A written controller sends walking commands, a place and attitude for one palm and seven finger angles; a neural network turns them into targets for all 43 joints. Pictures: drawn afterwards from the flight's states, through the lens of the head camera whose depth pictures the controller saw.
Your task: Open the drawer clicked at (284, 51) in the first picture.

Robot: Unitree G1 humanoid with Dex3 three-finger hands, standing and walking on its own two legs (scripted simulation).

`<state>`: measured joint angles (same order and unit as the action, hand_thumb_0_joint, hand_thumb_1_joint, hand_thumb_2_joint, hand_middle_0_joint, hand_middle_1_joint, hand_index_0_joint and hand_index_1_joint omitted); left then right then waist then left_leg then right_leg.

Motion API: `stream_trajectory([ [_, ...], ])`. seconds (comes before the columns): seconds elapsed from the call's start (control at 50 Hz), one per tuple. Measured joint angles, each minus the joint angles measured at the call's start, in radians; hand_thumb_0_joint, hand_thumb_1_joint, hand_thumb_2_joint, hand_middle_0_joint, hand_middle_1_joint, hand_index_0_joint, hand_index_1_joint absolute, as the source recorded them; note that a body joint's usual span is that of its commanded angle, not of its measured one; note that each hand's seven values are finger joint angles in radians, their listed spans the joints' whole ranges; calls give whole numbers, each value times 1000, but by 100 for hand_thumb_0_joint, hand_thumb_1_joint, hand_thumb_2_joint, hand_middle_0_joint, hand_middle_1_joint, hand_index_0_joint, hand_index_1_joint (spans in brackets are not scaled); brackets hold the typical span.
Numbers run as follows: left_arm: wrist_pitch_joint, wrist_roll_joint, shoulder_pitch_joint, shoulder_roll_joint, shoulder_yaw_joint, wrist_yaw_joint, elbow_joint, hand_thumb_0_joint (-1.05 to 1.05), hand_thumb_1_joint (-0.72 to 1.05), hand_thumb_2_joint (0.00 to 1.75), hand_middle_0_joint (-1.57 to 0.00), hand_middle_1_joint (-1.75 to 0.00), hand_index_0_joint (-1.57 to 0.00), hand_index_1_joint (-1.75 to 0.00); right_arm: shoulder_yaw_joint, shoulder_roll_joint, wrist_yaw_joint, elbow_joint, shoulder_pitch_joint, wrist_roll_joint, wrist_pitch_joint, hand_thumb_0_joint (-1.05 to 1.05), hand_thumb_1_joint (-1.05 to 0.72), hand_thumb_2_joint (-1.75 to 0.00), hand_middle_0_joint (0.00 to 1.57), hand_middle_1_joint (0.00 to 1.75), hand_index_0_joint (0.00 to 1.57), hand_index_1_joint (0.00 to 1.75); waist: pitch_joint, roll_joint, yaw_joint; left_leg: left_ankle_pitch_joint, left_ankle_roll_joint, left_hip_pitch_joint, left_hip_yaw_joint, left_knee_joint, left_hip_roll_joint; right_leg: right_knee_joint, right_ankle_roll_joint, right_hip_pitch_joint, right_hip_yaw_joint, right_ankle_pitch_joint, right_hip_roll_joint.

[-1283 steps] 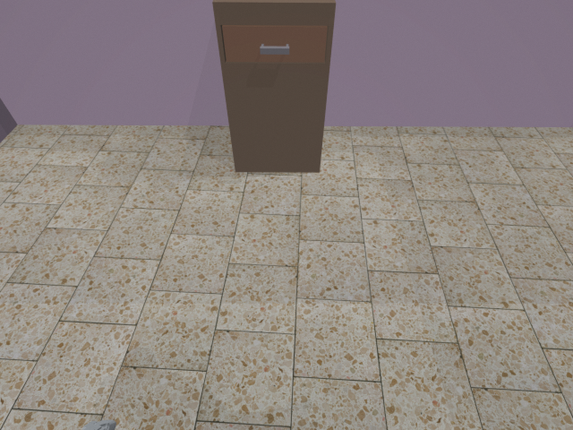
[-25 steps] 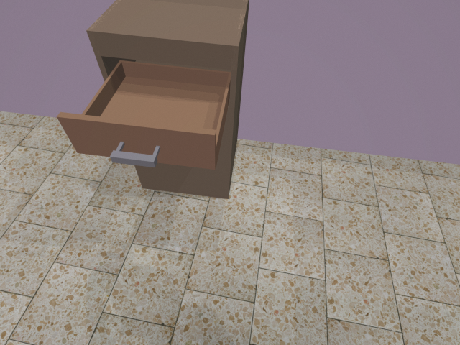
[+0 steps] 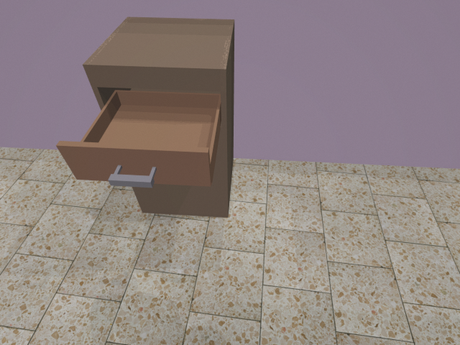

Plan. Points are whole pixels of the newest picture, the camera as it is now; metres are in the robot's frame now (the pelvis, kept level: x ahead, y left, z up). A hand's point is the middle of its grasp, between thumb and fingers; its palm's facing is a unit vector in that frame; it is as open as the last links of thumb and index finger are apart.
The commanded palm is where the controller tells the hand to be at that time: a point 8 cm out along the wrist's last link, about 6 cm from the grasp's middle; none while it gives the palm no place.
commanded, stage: let the arm hang, fingers relaxed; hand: left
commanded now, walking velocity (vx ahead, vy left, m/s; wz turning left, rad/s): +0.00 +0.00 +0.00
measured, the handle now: (134, 175) +0.55 +0.30 -0.10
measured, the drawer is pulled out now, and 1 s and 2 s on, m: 0.30 0.30 0.30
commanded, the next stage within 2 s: look to check the result in 0.14 s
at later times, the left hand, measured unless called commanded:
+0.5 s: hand out of the picture -0.01 +0.15 -0.17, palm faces +0.05 -0.98 -0.18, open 7.4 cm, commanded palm none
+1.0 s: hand out of the picture +0.01 +0.15 -0.17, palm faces +0.04 -0.98 -0.19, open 7.4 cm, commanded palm none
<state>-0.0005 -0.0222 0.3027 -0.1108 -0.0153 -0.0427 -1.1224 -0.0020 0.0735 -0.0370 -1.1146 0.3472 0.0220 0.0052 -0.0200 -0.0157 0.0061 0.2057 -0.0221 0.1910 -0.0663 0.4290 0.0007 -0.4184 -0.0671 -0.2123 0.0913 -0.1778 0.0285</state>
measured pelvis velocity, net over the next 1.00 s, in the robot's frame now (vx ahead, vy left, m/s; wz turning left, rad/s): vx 0.03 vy -0.01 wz -0.01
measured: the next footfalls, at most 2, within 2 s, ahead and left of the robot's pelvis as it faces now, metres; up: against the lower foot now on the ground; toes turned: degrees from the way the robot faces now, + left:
none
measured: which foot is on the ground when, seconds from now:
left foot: down 0.00-1.00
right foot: down 0.00-1.00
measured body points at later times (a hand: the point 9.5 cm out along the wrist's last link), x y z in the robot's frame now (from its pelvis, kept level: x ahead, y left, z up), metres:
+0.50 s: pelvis +0.01 -0.01 +0.00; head +0.02 -0.01 +0.45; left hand -0.02 +0.20 -0.16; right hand -0.03 -0.20 -0.17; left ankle +0.02 +0.11 -0.74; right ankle +0.04 -0.08 -0.74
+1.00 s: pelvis +0.03 -0.01 +0.00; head +0.04 -0.02 +0.45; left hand +0.01 +0.20 -0.16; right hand -0.01 -0.21 -0.16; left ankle +0.02 +0.11 -0.74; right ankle +0.04 -0.08 -0.74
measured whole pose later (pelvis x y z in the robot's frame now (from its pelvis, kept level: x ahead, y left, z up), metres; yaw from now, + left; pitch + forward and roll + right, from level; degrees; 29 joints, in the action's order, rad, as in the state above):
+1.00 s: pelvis +0.03 -0.01 +0.00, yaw +0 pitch -1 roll +0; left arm -0.01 -0.01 0.29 -0.11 -0.02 -0.04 -1.14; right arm -0.01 0.11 -0.05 -1.14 0.32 0.02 0.00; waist -0.06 -0.02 0.00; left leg 0.22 0.00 0.14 -0.06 0.39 0.02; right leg -0.37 -0.08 -0.16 0.09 -0.19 0.05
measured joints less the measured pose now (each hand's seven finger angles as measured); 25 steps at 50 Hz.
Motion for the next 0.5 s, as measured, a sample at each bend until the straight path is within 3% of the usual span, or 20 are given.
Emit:
stream_trajectory([
  [0.5, -4, 7, 8, 3, 1, 4, -27, 0, 90, 90, -20, -30, -20, -30, -3, 27, -8, -18, -7, -5, 0, 0, -91, -90, 19, 30, 20, 30, -35, 0, -5, 2, 10, -27, 2, -27, 7, 26, -6, 26, 0, -3, 9],
])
